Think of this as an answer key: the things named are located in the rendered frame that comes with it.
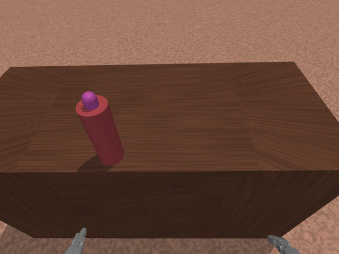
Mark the bottle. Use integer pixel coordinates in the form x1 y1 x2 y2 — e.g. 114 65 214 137
76 92 124 166

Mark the left robot hand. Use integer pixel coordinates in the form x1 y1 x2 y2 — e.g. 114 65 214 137
64 228 87 254

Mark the right robot hand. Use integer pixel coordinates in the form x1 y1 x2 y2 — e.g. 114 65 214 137
267 235 301 254

